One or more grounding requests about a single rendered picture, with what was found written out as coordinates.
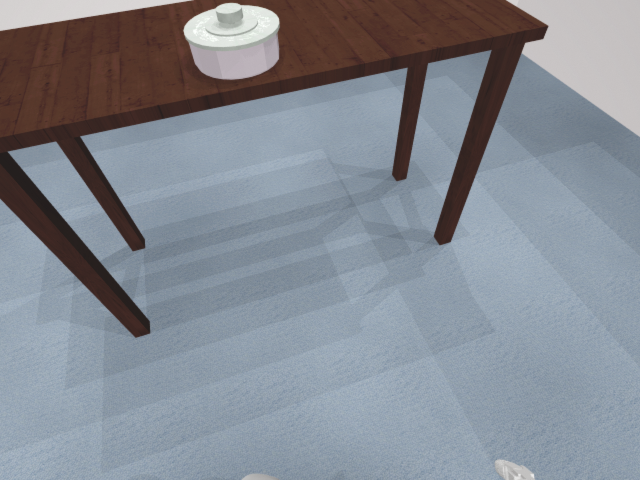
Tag robot right hand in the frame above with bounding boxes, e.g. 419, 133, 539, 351
495, 459, 535, 480

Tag table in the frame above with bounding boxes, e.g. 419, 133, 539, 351
0, 0, 548, 338

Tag knob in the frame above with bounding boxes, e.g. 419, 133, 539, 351
215, 3, 243, 23

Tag lid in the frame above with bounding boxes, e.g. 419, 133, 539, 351
183, 5, 280, 51

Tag pot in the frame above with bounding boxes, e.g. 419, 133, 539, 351
189, 33, 279, 80

